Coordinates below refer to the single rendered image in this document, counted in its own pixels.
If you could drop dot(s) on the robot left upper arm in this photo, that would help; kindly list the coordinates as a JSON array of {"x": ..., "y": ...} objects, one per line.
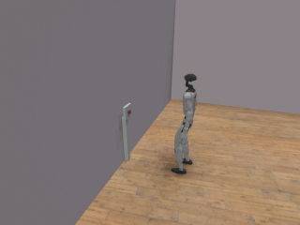
[{"x": 188, "y": 100}]

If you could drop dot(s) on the left robot forearm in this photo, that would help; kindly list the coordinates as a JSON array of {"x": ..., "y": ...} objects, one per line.
[{"x": 188, "y": 120}]

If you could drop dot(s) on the left robot foot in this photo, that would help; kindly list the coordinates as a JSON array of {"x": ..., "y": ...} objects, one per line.
[{"x": 177, "y": 170}]

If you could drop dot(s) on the robot left hand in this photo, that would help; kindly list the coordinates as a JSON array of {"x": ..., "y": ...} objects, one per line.
[{"x": 184, "y": 136}]

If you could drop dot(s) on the left robot thigh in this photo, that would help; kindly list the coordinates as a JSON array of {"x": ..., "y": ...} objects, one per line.
[{"x": 177, "y": 138}]

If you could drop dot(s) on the panel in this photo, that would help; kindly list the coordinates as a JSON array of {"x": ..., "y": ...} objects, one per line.
[{"x": 125, "y": 130}]

